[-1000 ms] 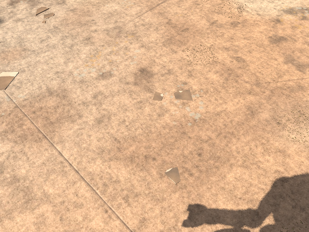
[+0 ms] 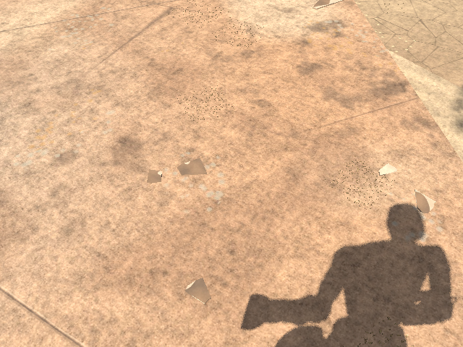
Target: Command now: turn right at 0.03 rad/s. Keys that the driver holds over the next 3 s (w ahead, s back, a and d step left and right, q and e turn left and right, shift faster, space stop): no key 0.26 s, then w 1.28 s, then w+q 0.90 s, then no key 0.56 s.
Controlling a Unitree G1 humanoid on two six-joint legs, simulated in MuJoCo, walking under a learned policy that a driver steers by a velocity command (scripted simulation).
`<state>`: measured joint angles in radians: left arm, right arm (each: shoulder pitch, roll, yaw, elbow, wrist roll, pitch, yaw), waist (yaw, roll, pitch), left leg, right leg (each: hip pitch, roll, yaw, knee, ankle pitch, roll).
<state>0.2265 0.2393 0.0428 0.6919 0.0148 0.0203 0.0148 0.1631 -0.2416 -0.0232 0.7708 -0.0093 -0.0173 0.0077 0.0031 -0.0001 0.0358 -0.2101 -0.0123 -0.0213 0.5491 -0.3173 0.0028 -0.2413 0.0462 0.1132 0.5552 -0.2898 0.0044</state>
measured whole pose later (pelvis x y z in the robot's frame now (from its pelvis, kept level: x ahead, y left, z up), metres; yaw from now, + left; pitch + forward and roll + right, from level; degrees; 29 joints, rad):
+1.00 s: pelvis +0.26 +0.01 -0.02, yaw +0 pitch +2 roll +0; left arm 0.50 0.27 0.05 0.87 -0.01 -0.04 0.02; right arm -0.02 -0.25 -0.02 0.73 0.02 -0.10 0.05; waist 0.06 0.00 0.04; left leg -0.53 -0.01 0.04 0.54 -0.03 0.07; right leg 0.12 -0.01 0.01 0.41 -0.50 0.00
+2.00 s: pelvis +0.82 +0.00 +0.00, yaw +12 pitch +1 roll -3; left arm 0.30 0.28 0.06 0.89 0.00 -0.08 0.01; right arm 0.11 -0.26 -0.04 0.75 0.02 -0.03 0.05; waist 0.07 0.03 0.03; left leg -0.63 0.08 0.01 0.65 0.00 0.04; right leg 0.10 0.03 -0.24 0.21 -0.33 -0.01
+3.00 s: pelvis +1.23 +0.14 +0.00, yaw +33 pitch -1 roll -1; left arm 0.16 0.23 0.01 0.85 0.02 -0.03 -0.02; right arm 0.22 -0.24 -0.04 0.72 -0.02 0.03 -0.03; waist 0.02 -0.01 0.02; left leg -0.28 0.02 -0.06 0.55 -0.27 -0.03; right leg -0.27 0.01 -0.03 0.50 -0.22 -0.01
